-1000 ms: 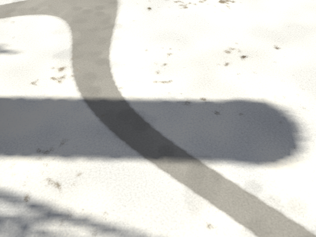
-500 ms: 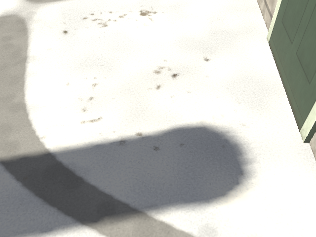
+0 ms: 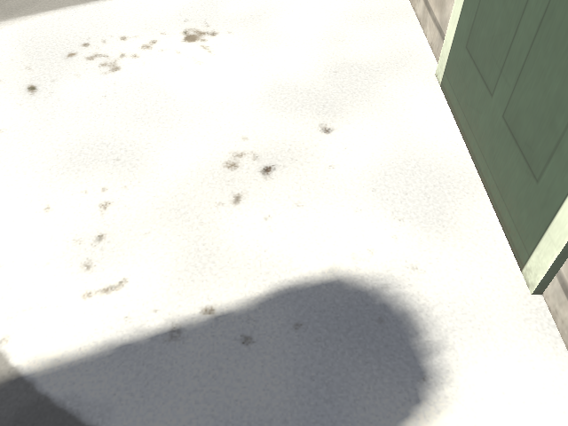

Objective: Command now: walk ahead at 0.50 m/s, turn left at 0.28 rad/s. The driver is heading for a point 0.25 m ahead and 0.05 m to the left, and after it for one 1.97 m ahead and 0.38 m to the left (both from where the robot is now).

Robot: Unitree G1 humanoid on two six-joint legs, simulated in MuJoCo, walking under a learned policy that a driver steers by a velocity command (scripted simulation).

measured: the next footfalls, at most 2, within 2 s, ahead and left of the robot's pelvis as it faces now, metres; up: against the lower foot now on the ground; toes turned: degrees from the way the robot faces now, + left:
right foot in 0.34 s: +0.33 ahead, -0.12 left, +0.00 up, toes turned +16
left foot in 0.78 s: +0.45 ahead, +0.21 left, +0.00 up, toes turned +25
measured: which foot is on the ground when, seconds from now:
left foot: down 0.00-0.34, up 0.36-0.76, down 0.78-1.00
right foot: up 0.00-0.32, down 0.34-0.78, up 0.80-1.00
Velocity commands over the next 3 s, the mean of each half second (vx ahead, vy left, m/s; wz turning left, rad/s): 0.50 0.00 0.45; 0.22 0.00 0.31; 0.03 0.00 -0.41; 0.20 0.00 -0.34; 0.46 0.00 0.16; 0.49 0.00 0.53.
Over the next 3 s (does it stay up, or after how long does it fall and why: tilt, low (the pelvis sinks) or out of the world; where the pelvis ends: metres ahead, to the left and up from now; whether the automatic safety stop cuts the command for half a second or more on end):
stays up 0.98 0.09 0.01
